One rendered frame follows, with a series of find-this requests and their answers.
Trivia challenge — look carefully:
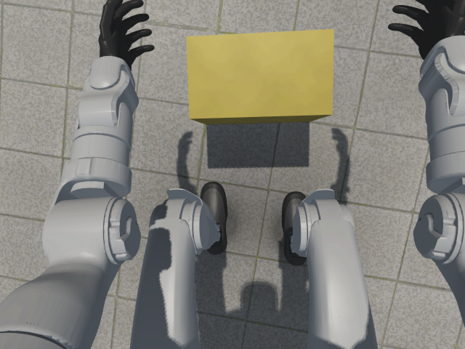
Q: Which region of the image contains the robot right thigh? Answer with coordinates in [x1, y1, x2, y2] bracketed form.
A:
[294, 199, 378, 349]

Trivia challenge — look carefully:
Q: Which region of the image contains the left robot forearm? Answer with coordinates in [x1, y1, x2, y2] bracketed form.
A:
[42, 56, 139, 258]

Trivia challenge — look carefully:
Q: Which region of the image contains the robot left upper arm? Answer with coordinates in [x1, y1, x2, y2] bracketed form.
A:
[0, 196, 141, 349]

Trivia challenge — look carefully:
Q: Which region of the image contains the robot right upper arm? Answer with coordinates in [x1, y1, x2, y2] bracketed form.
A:
[413, 192, 465, 327]

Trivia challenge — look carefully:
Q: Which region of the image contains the carton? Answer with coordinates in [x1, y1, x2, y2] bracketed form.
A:
[186, 29, 334, 125]

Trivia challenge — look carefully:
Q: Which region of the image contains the robot right hand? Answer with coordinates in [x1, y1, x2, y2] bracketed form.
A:
[388, 0, 465, 60]

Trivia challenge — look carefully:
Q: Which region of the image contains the robot left hand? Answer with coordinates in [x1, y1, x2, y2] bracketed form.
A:
[98, 0, 155, 71]

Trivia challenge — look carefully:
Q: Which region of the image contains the left robot foot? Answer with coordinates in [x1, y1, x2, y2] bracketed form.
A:
[201, 182, 227, 254]

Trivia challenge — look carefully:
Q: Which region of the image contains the right robot forearm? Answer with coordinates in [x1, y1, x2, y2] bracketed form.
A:
[418, 36, 465, 194]

